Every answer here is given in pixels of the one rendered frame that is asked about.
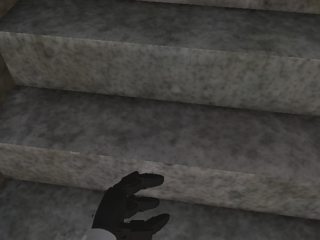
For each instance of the robot left hand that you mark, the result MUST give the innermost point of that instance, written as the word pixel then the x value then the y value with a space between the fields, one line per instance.
pixel 115 206

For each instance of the robot left forearm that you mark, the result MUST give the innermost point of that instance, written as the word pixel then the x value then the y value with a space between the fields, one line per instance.
pixel 98 234

